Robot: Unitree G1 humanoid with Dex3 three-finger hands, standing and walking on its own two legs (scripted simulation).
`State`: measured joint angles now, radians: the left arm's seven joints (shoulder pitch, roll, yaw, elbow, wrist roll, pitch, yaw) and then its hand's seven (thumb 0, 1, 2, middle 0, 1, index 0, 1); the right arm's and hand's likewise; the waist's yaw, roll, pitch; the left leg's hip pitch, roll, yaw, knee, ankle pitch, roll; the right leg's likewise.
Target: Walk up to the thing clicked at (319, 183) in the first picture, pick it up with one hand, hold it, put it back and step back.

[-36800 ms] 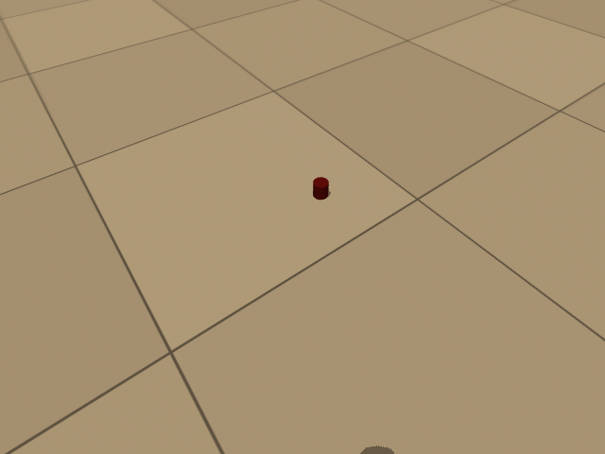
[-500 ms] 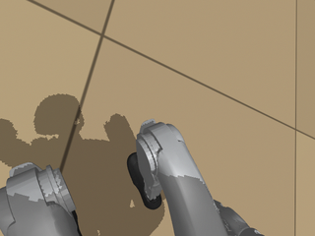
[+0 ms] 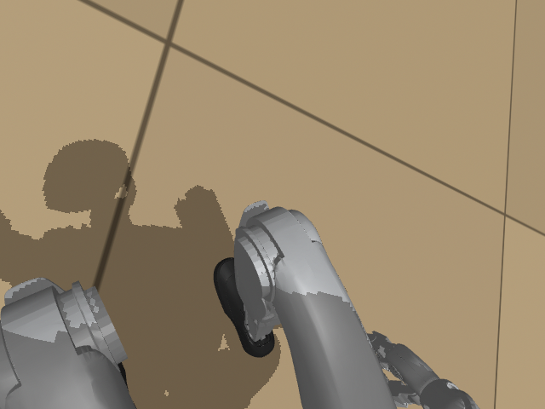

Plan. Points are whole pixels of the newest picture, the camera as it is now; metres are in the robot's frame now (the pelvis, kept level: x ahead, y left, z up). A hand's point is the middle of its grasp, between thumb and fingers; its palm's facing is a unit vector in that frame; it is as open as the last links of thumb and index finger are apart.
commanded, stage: rest palm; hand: left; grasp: from above
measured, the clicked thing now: out of the picture +0.47 +0.37 -0.27
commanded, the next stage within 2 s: close in 0.78 s
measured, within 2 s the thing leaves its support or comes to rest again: neither
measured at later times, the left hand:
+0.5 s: hand out of the picture +0.45 +0.36 -0.25, palm faces -0.43 -0.14 -0.89, open 13.8 cm
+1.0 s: hand out of the picture +0.46 +0.36 -0.25, palm faces -0.43 -0.16 -0.89, open 13.4 cm
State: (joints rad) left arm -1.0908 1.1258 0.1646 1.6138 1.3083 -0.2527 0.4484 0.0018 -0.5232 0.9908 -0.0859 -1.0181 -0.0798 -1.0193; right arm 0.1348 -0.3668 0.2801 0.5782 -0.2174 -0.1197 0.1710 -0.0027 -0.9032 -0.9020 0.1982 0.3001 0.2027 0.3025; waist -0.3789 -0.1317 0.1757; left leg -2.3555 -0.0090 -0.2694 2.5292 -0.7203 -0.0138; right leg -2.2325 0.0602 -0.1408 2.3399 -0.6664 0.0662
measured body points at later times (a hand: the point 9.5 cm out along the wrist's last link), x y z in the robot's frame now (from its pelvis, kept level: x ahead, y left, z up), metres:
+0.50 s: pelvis -0.01 +0.00 +0.00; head +0.28 +0.14 +0.32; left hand +0.47 +0.36 -0.19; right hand +0.05 -0.25 -0.05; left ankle +0.06 +0.13 -0.28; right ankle +0.12 -0.13 -0.28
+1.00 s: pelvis +0.00 +0.00 +0.00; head +0.29 +0.14 +0.31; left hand +0.48 +0.37 -0.20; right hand +0.05 -0.25 -0.04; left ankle +0.06 +0.13 -0.28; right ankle +0.12 -0.13 -0.28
